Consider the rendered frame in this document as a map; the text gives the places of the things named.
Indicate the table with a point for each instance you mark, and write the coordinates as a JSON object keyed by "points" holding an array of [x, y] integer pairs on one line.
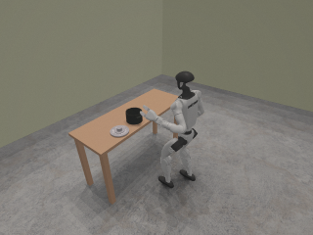
{"points": [[96, 134]]}

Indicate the right robot upper arm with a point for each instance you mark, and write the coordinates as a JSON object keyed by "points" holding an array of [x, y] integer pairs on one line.
{"points": [[200, 103]]}

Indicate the robot left forearm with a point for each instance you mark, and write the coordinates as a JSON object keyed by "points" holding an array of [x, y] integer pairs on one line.
{"points": [[174, 128]]}

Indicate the robot right foot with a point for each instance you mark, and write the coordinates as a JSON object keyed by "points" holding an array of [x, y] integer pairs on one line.
{"points": [[185, 174]]}

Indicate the robot right thigh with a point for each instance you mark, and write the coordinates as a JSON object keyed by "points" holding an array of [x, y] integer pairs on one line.
{"points": [[184, 153]]}

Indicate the robot left hand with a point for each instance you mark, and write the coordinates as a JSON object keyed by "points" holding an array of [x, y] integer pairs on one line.
{"points": [[151, 115]]}

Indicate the left robot upper arm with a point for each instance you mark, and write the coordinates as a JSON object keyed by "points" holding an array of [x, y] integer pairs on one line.
{"points": [[176, 109]]}

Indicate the pot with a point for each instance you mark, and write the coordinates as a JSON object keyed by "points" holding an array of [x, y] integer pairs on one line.
{"points": [[133, 116]]}

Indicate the lid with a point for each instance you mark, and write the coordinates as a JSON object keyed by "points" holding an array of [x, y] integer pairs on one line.
{"points": [[119, 133]]}

